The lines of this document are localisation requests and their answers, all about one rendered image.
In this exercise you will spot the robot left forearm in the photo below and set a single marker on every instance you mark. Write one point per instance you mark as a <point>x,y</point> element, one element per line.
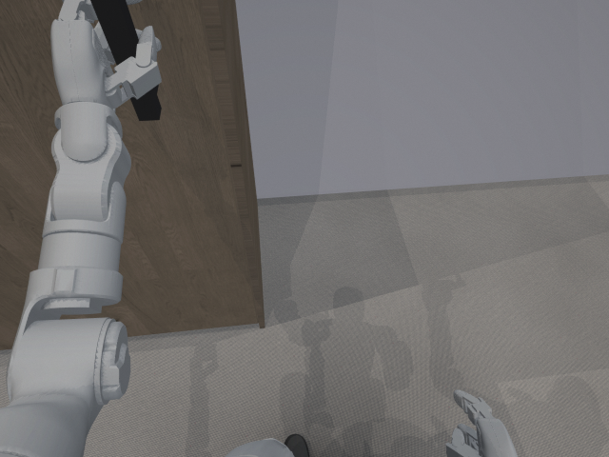
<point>78,269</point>

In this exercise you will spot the left robot upper arm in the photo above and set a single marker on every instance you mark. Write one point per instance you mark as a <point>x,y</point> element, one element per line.
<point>64,371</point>

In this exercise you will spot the right robot hand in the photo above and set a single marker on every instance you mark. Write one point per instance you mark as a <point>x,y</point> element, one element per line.
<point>491,438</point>

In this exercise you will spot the wardrobe door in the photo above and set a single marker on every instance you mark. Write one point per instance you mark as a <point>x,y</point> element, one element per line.
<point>183,257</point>

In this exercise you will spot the left robot hand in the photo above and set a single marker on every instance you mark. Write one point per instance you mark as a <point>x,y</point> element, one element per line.
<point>81,59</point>

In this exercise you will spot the handle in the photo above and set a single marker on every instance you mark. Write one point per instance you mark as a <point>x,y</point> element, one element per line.
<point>117,25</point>

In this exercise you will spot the left robot foot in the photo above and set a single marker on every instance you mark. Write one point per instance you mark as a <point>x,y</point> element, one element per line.
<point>297,444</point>

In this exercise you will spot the left robot shin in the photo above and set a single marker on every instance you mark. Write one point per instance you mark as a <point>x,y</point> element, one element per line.
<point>278,442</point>

